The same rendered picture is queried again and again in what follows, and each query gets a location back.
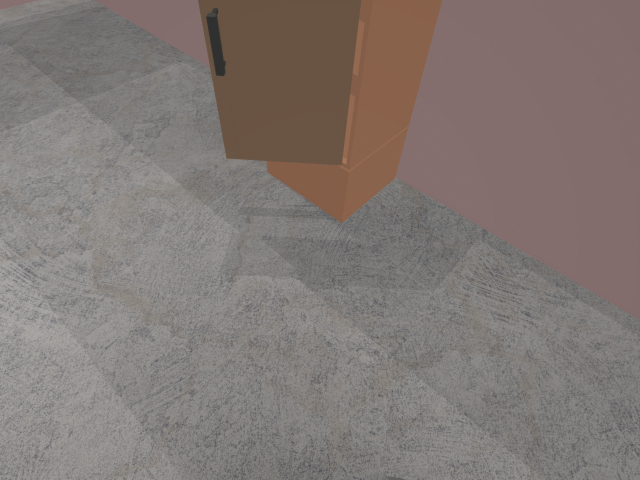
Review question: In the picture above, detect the cupboard door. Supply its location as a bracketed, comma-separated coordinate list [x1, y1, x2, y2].
[198, 0, 361, 165]

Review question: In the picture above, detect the handle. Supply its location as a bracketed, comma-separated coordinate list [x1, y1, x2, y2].
[206, 8, 226, 76]

